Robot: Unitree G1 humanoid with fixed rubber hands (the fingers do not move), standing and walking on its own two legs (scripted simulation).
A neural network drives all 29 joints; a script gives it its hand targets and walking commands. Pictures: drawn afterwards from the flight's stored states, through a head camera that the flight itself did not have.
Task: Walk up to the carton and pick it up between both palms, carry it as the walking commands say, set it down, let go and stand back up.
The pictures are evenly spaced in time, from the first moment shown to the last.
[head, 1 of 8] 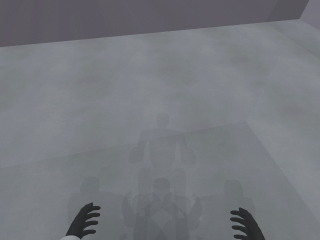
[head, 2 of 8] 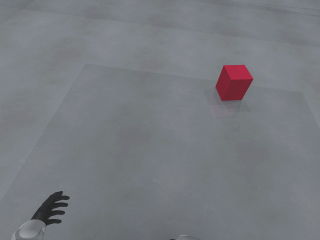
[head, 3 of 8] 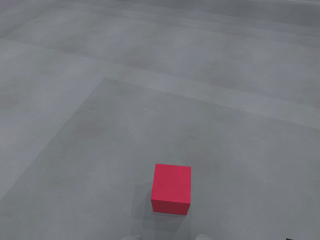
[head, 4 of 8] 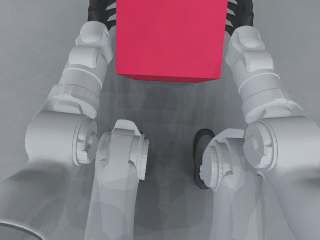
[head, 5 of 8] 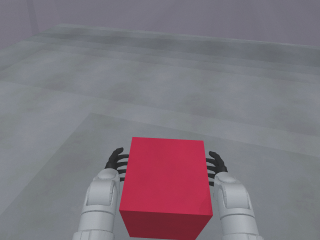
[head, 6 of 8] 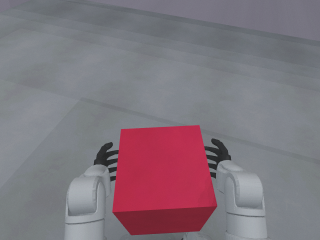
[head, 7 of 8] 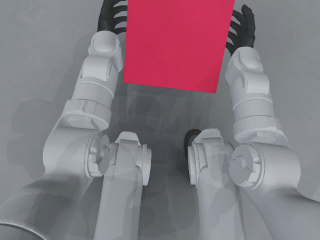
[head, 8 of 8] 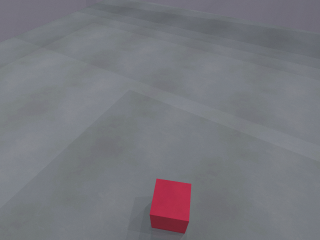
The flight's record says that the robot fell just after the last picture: no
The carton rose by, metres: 0.67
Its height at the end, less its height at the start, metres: +0.00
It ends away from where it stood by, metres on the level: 0.14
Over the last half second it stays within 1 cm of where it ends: yes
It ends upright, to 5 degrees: yes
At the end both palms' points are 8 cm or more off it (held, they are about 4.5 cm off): yes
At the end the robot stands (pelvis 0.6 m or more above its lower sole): yes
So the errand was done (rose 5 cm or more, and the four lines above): yes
